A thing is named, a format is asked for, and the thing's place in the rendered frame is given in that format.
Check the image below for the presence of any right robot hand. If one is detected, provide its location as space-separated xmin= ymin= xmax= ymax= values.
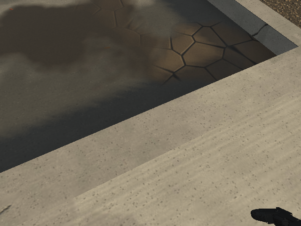
xmin=250 ymin=207 xmax=301 ymax=226

